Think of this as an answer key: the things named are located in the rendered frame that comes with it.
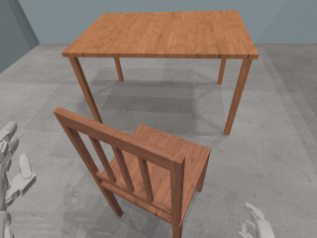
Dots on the table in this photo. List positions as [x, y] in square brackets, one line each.
[220, 35]

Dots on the chair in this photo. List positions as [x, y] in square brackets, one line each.
[152, 169]

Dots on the left robot forearm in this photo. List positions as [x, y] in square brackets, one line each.
[5, 221]

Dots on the right robot hand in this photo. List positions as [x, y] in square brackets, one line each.
[262, 229]

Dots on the left robot hand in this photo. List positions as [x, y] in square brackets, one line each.
[21, 182]

